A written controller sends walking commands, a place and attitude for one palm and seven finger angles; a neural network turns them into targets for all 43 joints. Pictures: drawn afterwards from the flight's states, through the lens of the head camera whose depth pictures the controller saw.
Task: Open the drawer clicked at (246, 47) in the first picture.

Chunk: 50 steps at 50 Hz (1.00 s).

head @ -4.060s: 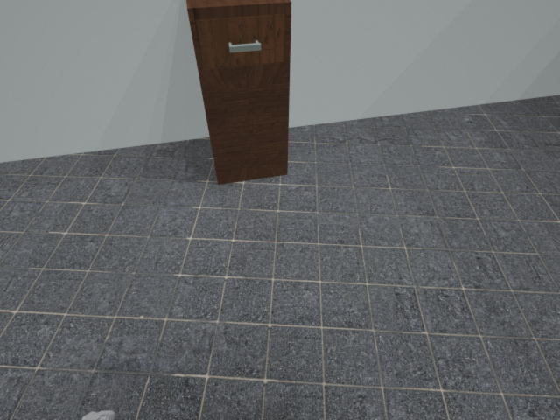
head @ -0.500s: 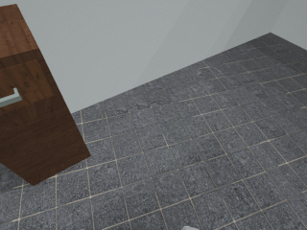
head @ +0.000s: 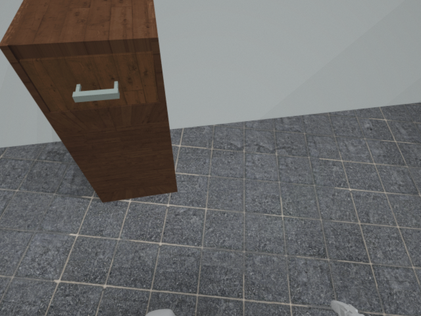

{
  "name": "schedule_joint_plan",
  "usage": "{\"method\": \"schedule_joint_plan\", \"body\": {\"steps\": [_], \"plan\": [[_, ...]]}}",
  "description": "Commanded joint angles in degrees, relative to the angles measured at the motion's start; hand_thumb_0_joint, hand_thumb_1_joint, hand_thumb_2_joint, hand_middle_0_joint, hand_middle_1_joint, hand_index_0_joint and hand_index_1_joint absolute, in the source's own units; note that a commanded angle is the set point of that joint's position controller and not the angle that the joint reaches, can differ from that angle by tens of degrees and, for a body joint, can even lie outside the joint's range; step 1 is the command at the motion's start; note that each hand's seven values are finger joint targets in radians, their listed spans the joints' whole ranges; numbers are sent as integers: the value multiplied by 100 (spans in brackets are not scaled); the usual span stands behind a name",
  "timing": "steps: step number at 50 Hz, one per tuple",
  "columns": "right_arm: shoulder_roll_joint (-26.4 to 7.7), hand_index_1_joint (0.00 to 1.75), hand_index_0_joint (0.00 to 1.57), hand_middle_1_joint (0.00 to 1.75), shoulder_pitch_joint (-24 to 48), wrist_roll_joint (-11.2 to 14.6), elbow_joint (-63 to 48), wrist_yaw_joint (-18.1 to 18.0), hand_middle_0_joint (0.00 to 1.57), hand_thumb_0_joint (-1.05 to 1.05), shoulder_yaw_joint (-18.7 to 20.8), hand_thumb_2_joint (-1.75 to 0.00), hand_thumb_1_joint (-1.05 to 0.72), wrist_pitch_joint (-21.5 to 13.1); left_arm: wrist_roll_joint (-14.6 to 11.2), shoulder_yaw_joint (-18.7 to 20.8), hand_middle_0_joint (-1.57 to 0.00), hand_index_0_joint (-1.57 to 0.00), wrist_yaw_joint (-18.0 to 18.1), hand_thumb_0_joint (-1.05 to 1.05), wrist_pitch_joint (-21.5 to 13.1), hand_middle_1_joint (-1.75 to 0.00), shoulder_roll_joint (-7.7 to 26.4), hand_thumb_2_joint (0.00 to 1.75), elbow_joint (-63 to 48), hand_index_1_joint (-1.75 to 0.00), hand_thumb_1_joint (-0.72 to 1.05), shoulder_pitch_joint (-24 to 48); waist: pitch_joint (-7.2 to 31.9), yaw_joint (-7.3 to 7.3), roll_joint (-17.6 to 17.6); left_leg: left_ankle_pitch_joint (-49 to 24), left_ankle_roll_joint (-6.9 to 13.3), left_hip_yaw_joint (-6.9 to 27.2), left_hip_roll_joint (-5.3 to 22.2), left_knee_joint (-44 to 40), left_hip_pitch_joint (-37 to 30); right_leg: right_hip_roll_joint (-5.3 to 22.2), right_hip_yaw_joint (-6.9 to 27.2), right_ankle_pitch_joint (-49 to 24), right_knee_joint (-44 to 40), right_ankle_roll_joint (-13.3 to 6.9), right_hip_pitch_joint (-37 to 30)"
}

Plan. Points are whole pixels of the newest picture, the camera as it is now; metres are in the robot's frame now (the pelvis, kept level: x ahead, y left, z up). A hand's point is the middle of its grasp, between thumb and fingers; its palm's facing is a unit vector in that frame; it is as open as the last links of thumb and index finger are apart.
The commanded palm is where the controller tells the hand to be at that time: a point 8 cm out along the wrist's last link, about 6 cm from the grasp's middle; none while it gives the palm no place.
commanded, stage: turn to face it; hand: left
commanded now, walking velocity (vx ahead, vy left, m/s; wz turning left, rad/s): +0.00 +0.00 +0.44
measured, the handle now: (97, 90) +0.67 +0.39 -0.03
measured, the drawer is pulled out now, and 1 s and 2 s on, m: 0.00 0.00 0.00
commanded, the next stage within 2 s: take the last steps up to it in 0.42 s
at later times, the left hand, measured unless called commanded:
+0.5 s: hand out of the picture +0.07 +0.18 -0.14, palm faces +0.20 -0.94 -0.28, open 7.4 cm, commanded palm none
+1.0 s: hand out of the picture -0.06 +0.20 -0.16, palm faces +0.36 -0.92 -0.18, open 7.4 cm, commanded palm none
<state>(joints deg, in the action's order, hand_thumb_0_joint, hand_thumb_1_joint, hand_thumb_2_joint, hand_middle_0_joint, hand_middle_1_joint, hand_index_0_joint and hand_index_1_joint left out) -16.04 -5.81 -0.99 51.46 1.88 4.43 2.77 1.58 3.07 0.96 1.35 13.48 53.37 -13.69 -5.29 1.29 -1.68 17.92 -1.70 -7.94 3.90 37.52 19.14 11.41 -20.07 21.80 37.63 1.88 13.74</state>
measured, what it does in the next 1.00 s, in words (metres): steps on the spot, turning left: right foot, then left foot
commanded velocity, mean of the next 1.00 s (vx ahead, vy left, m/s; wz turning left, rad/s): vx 0.14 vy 0.02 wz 0.18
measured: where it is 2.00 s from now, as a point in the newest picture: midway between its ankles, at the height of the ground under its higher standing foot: (188, 315)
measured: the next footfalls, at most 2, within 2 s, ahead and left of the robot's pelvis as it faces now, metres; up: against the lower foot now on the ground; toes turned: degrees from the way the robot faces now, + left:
right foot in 0.42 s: +0.09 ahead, -0.13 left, +0.00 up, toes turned +5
left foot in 0.88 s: +0.02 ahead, +0.12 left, +0.00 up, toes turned +25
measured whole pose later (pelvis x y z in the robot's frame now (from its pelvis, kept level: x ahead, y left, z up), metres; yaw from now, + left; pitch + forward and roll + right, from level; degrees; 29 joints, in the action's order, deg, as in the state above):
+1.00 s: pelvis +0.06 +0.04 +0.02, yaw +18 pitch +0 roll -1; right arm -9.1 -15.2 -1.2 58.1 -0.4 1.8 -2.5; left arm 1.6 2.7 -0.5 1.5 12.4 64.6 -21.9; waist -0.7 1.5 -2.2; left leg 19.3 1.8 -7.2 1.6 26.7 7.4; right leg 5.9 -6.1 23.6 56.1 0.2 22.7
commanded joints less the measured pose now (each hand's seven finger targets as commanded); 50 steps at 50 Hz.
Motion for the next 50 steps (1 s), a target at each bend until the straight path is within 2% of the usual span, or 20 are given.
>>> {"method": "schedule_joint_plan", "body": {"steps": [1,2,5,7,13,18,19,20,21,22,26,32,36,38,41,42,44,45,47,50], "plan": [[-1589,30,20,30,-1368,4,-165,-96,20,0,311,-90,-90,-181,-51,139,-20,-20,-29,0,-17,-30,586,90,-861,-30,90,321,1378,-718,1935,-4150,1542,2839,2330,-1654,-2176,-309,1088,1936,2604,372,2030],[-1483,30,20,30,-1347,14,-99,-175,20,0,284,-90,-90,-207,-39,151,-20,-20,46,0,51,-30,612,90,-820,-30,90,535,1394,-732,1770,-3798,1544,2771,2159,-1613,-1910,-287,1689,1697,2984,319,2071],[-948,30,20,30,-345,-16,-352,-246,20,0,115,-90,-90,-243,-56,202,-20,-20,-28,0,27,-30,626,90,-502,-30,90,245,884,-259,1142,-3291,1130,1769,1266,-1554,-1362,-344,1813,486,3070,355,1996],[-871,30,20,30,-248,3,-396,-242,20,0,72,-90,-90,-272,-65,185,-20,-20,-51,0,39,-30,614,90,-382,-30,90,40,908,-172,1048,-3421,1039,1468,1015,-1594,-1232,-420,1780,213,2781,378,1697],[-834,30,20,30,-462,-25,-263,-231,20,0,105,-90,-90,-212,-88,115,-20,-20,-6,0,68,-30,481,90,-493,-30,90,245,823,-288,977,-2954,1205,1821,1061,-1691,-1254,-643,1776,411,1585,366,1330],[-749,30,20,30,-237,-24,-218,-214,20,0,128,-90,-90,-155,-119,87,-20,-20,34,0,-54,-30,393,90,-391,-30,90,-249,848,-51,996,-2809,974,1931,857,-1273,-737,-922,1597,-323,-322,235,119],[-678,30,20,30,-192,12,-216,-205,20,0,121,-90,-90,-156,-110,101,-20,-20,50,0,-107,-30,453,90,-315,-30,90,-490,908,77,848,-2370,759,1803,674,-938,-473,-845,1595,-1005,-1148,221,-421],[-371,30,20,30,-325,70,-207,-173,20,0,94,-90,-90,-167,-42,144,-20,-20,83,0,-177,-30,751,90,-291,-30,90,-553,954,74,33,-1343,399,1427,220,-256,114,-202,2235,-1497,-1736,48,-984],[25,30,20,30,-407,86,-339,-145,20,0,6,-90,-90,-162,25,227,-20,-20,113,0,-219,-30,1261,90,-310,-30,90,-552,829,56,-1581,1031,11,685,-603,884,1099,1206,3657,-2482,-2025,-560,-1254],[-188,30,20,30,-338,52,-344,-178,20,0,86,-90,-90,-51,-14,220,-20,-20,114,0,-192,-30,1309,90,-385,-30,90,-565,897,144,-1382,1655,27,1079,-463,1861,837,1635,3663,-2558,-2107,-996,-519],[-112,30,20,30,-523,6,104,-123,20,0,89,-90,-90,14,-23,112,-20,-20,117,0,-205,-30,692,90,-464,-30,90,193,358,-176,-741,522,-71,1029,-229,3126,1027,675,2419,-2234,-1968,-845,-85],[54,30,20,30,-170,-50,145,-36,20,0,13,-90,-90,-78,21,168,-20,-20,66,0,-321,-30,654,90,53,-30,90,-677,254,241,-703,478,-117,625,-28,1771,1142,848,2523,-363,-2526,-856,-793],[139,30,20,30,-24,-31,119,1,20,0,-55,-90,-90,-190,51,180,-20,-20,21,0,-374,-30,776,90,321,-30,90,-928,321,328,-735,617,-10,446,2,749,935,953,2562,-157,-2604,-967,-1003],[205,30,20,30,-186,-10,144,6,20,0,-82,-90,-90,-235,62,192,-20,-20,-3,0,-361,-30,844,90,408,-30,90,-886,351,253,-753,731,95,311,-65,254,481,936,2433,129,-2597,-982,-766],[234,30,20,30,-910,-13,424,-46,20,0,-125,-90,-90,-325,-8,173,-20,-20,-38,0,-310,-30,792,90,510,-30,90,-630,390,-105,-623,-40,145,-122,-273,-1091,-972,472,1823,428,-2161,-657,17],[68,30,20,30,-1247,-5,544,-85,20,0,-97,-90,-90,-359,-31,139,-20,-20,-59,0,-288,-30,644,90,513,-30,90,-577,433,-264,-125,-11,182,11,-213,-1458,-1757,249,1606,641,-1724,-490,604],[-771,30,20,30,-2253,-83,776,-196,20,0,80,-90,-90,-393,-38,-8,-20,-20,-126,0,-259,-30,13,90,228,-30,90,-223,215,-731,1986,1445,1008,2716,1689,-2693,-2417,-766,751,1065,714,-65,2358],[-762,30,20,30,-2333,-73,849,-237,20,0,67,-90,-90,-401,26,-16,-20,-20,-105,0,-264,-30,110,90,67,-30,90,182,-51,-795,1834,1649,1273,3070,1914,-2961,-2086,-675,1283,1176,1613,-165,2642],[-360,30,20,30,-1832,-24,778,-297,20,0,-70,-90,-90,-469,-2,22,-20,-20,-175,0,-297,-30,195,90,186,-30,90,268,-377,-529,1203,922,1289,2515,1681,-2913,-1654,-376,1705,395,2379,-230,2771],[-52,30,20,30,-1604,-5,785,-344,20,0,-160,-90,-90,-627,-5,-9,-20,-20,-211,0,-288,-30,10,90,495,-30,90,-223,-110,-204,804,-1505,1134,1395,1139,-2706,-1788,-387,1640,-404,2373,-99,2367]]}}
